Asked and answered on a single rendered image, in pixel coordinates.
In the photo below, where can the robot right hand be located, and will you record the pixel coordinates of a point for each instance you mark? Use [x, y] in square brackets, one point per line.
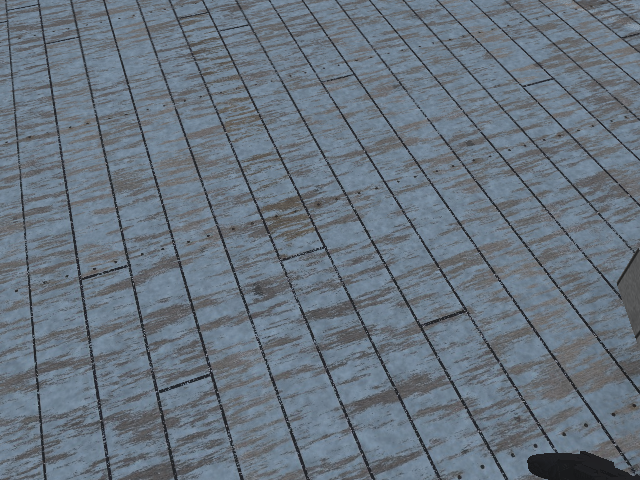
[568, 466]

